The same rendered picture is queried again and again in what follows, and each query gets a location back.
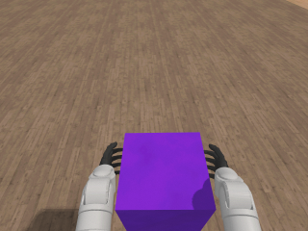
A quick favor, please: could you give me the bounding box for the robot right forearm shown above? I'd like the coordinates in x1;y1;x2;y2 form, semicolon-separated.
214;167;262;231

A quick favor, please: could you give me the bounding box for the right robot hand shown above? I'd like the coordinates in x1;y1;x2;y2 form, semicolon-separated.
203;144;229;179

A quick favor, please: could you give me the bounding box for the carton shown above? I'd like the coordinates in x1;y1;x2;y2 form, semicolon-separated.
115;132;217;231

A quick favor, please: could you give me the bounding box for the left robot hand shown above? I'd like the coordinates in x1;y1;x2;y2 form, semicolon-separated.
99;141;123;175

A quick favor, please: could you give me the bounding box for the robot left forearm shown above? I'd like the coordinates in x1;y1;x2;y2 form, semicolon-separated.
75;165;116;231

